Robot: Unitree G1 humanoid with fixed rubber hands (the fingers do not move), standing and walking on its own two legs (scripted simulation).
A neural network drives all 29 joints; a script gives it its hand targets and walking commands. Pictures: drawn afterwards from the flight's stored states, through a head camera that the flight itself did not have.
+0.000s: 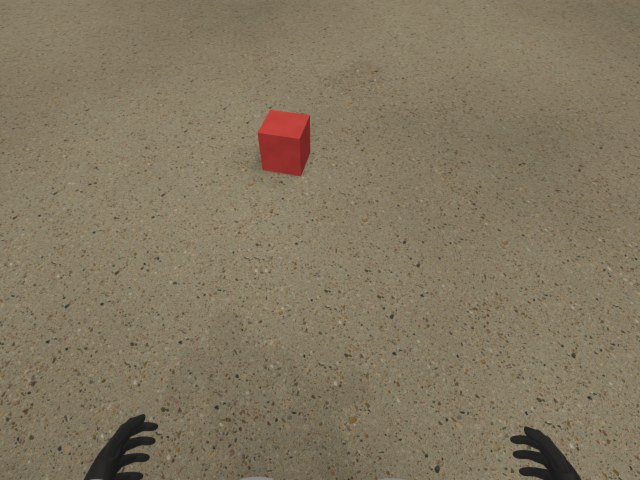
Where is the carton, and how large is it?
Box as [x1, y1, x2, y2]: [258, 110, 309, 175]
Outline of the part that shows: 270,110 258,131 262,168 265,170 300,175 309,153 309,115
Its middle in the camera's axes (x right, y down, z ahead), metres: -0.16 -0.45 +1.82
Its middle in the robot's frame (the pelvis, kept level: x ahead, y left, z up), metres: +1.56 +0.18 -0.65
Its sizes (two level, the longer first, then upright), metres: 0.192 0.187 0.214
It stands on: the floor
